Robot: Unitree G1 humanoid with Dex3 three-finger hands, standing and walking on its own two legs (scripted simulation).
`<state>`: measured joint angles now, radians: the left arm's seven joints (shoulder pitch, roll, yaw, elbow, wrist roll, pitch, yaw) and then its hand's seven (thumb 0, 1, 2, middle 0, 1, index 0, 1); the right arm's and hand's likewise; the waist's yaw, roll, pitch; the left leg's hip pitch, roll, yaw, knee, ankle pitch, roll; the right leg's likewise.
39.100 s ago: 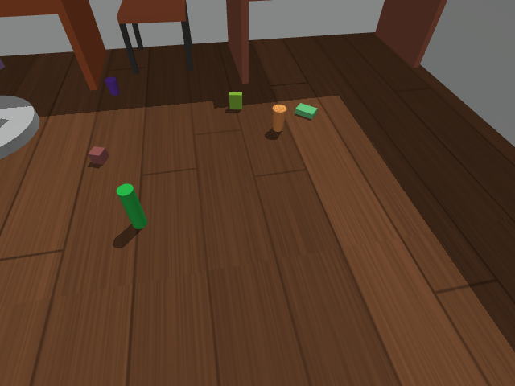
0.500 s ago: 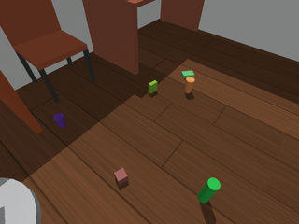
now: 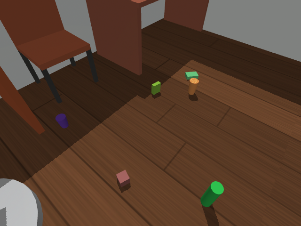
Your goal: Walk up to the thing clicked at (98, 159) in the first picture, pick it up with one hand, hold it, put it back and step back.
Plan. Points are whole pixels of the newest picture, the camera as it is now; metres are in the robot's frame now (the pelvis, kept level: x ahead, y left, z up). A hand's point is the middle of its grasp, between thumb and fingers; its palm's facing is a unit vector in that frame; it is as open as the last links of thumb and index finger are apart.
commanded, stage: stand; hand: left
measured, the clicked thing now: (123, 178) +0.53 +0.18 -0.75
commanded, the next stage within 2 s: walk up in 1.06 s
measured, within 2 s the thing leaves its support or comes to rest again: neither
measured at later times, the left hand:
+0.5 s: hand out of the picture +0.07 +0.26 -0.16, palm faces -0.03 -0.94 -0.34, open 7.3 cm
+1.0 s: hand out of the picture +0.08 +0.26 -0.16, palm faces -0.03 -0.94 -0.34, open 7.3 cm
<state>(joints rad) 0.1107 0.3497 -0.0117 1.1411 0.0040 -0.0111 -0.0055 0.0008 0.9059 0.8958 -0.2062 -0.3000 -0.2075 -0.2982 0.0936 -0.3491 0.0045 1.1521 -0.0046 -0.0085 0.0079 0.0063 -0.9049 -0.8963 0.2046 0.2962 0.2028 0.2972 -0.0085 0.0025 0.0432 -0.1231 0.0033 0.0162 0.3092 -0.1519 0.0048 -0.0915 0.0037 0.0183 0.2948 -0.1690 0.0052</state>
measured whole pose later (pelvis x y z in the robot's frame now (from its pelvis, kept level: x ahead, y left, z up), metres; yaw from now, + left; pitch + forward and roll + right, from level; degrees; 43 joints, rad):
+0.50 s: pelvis +0.01 +0.00 +0.00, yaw +0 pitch -2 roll +0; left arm 0.12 0.35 -0.01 1.14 0.01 -0.01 0.00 0.00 0.91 0.90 -0.21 -0.30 -0.21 -0.30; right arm 0.10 -0.35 0.01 1.15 -0.01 -0.01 0.01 0.01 -0.90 -0.90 0.20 0.30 0.20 0.30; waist -0.01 0.00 0.04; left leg -0.11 -0.01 0.01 0.30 -0.15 0.01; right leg -0.08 -0.01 0.01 0.29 -0.18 0.01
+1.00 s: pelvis +0.01 +0.00 +0.00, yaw +1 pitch -2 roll +0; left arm 0.12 0.35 -0.01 1.13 0.01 -0.01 0.00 0.00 0.91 0.90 -0.21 -0.30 -0.21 -0.30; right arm 0.10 -0.35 0.00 1.14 -0.01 -0.01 0.00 0.01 -0.90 -0.90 0.20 0.30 0.20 0.30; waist -0.01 0.00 0.04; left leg -0.11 -0.01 0.01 0.30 -0.16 0.01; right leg -0.08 -0.01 0.01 0.29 -0.18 0.01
